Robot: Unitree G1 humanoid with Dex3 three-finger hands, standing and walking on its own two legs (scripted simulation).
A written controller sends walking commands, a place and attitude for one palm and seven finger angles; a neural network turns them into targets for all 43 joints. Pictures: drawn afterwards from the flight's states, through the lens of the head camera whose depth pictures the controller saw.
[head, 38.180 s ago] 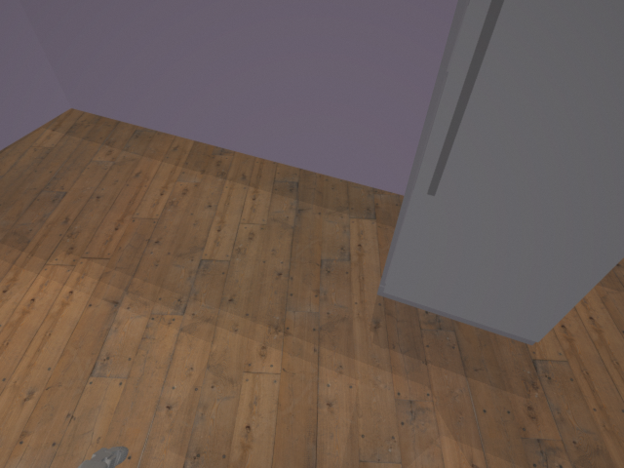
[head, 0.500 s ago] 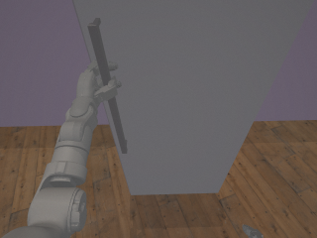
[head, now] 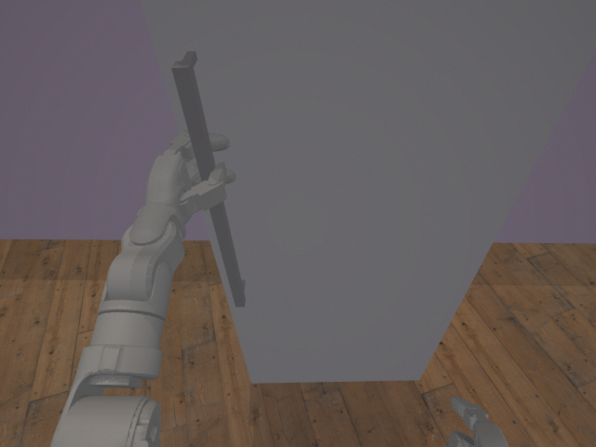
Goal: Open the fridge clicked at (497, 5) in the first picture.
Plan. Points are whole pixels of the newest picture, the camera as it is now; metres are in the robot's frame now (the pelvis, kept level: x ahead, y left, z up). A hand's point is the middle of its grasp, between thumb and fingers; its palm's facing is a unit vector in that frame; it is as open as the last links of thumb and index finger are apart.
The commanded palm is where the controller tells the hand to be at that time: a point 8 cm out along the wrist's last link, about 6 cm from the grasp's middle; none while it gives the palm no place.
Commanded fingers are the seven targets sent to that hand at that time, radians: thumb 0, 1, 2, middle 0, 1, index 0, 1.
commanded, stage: pull the door a little, standing still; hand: left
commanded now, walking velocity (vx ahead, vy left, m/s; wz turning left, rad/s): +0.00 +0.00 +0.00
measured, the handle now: (221, 210) +0.45 +0.15 +0.09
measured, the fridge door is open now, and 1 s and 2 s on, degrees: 2 27 45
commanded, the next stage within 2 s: walk backward, drawing the door open in 0.18 s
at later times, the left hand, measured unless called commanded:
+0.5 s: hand (220, 255) +0.28 +0.10 +0.18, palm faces -0.03 -0.98 -0.17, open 6.6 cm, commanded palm +0.25 +0.16 +0.19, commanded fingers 0.00 0.90 0.90 -0.45 -1.40 -0.45 -1.40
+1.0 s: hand (249, 335) +0.19 +0.06 +0.17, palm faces +0.01 -0.97 -0.23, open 7.2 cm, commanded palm +0.16 +0.11 +0.19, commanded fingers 0.00 0.90 0.90 -0.45 -1.40 -0.45 -1.40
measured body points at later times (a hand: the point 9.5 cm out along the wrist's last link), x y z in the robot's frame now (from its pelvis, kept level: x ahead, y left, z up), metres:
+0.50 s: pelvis -0.04 +0.00 +0.00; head -0.03 -0.02 +0.45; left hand +0.28 +0.16 +0.19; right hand +0.16 -0.23 -0.09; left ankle -0.01 +0.12 -0.74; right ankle -0.07 -0.08 -0.74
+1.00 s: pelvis -0.11 -0.04 +0.00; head -0.07 -0.07 +0.44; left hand +0.18 +0.11 +0.18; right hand +0.06 -0.25 -0.13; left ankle -0.02 +0.12 -0.73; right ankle -0.07 -0.08 -0.74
